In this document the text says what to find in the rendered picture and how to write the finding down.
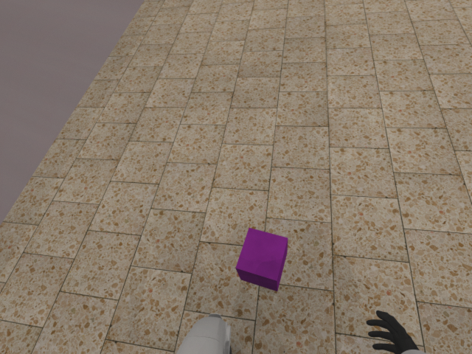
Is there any carton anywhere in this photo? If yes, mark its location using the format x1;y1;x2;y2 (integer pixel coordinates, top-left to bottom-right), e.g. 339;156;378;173
236;228;288;291

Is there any right robot hand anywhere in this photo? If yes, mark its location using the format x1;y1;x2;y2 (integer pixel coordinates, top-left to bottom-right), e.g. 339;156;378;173
367;310;419;354

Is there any robot left thigh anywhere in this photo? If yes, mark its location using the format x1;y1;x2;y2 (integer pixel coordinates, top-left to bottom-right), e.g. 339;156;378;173
176;317;231;354

